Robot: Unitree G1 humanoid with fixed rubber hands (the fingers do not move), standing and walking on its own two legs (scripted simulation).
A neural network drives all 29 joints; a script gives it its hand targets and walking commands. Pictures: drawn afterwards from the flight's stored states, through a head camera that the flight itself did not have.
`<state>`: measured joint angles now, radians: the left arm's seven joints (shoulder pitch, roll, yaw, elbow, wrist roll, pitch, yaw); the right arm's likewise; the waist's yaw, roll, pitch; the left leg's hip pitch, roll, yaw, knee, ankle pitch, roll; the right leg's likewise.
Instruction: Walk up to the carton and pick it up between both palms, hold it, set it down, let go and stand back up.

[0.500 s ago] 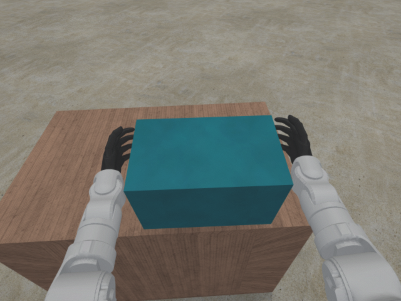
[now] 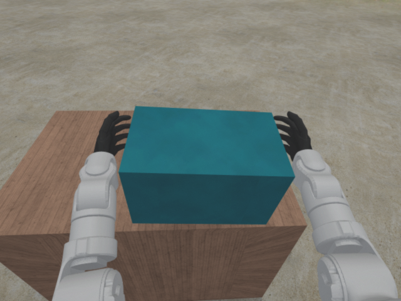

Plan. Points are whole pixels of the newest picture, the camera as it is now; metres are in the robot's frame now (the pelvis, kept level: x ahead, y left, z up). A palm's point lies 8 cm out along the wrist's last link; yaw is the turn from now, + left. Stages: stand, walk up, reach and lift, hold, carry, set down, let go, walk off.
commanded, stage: reach and lift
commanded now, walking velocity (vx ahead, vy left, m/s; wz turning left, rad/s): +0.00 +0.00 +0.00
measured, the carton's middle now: (202, 167) +0.37 +0.01 +0.09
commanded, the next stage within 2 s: hold in 0.82 s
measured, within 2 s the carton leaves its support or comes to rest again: neither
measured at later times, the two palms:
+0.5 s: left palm (100, 145) +0.36 +0.21 +0.17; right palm (297, 140) +0.37 -0.19 +0.17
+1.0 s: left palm (100, 141) +0.35 +0.20 +0.18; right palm (303, 136) +0.36 -0.19 +0.18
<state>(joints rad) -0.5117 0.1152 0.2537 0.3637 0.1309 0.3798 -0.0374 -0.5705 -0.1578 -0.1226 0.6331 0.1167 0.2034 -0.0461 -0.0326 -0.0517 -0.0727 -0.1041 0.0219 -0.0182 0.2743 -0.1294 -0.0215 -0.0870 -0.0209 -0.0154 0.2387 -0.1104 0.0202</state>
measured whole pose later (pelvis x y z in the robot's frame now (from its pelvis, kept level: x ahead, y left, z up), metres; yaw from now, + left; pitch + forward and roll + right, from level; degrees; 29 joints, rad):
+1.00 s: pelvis +0.01 +0.00 +0.00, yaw +1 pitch -4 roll -1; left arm -0.47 0.09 0.29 0.08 0.18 0.60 -0.07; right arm -0.57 -0.18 -0.08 0.45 0.19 0.38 -0.07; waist -0.06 -0.05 -0.06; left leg -0.06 0.02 -0.03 0.29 -0.15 -0.02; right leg -0.03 -0.01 -0.02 0.24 -0.13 0.02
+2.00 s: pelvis +0.01 +0.00 +0.00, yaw +1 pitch -5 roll -1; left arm -0.49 0.09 0.32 0.01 0.19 0.70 -0.10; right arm -0.62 -0.19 -0.06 0.41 0.22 0.45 -0.09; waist -0.07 -0.05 -0.06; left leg -0.05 0.02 -0.04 0.29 -0.15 -0.02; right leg -0.01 -0.01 -0.02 0.23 -0.13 0.02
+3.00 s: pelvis +0.01 +0.00 +0.00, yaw +2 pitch -5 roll +0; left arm -0.53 0.10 0.34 0.09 0.20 0.68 -0.11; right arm -0.64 -0.18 -0.06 0.47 0.20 0.44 -0.09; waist -0.08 -0.05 -0.06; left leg -0.05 0.02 -0.04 0.28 -0.15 -0.02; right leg -0.02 -0.01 -0.02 0.24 -0.14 0.02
